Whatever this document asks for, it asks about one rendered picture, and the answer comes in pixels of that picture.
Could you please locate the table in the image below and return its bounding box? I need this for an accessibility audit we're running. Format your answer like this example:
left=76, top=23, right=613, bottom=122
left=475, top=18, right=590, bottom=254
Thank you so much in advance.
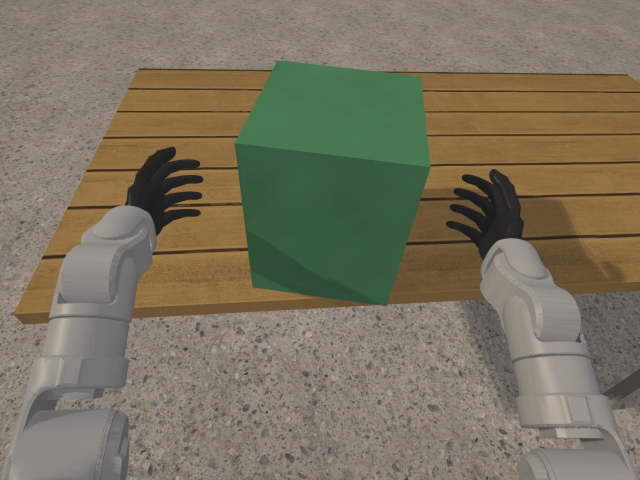
left=14, top=68, right=640, bottom=411

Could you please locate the right robot upper arm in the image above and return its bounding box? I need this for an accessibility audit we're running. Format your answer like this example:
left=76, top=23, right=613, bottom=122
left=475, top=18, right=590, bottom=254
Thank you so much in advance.
left=519, top=448, right=634, bottom=480

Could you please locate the robot right forearm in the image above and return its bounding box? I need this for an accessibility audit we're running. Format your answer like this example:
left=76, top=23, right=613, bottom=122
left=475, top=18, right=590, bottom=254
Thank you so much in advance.
left=480, top=238, right=639, bottom=480

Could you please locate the robot right hand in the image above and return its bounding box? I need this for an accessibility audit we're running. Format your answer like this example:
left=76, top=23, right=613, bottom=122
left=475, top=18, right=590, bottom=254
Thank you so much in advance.
left=446, top=169, right=524, bottom=261

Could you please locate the carton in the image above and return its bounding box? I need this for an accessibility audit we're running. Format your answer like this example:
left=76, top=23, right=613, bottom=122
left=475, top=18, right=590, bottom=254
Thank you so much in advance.
left=235, top=60, right=431, bottom=306

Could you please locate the robot left hand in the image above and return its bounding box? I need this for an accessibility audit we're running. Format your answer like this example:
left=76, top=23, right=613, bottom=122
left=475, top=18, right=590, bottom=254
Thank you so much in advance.
left=125, top=147, right=203, bottom=237

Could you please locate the robot left forearm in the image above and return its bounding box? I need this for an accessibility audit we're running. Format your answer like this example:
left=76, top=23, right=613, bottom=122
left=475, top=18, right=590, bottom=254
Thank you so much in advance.
left=1, top=205, right=156, bottom=480

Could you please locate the left robot upper arm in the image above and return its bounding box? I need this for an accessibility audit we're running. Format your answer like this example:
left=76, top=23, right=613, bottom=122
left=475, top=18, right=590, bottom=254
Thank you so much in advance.
left=8, top=408, right=130, bottom=480

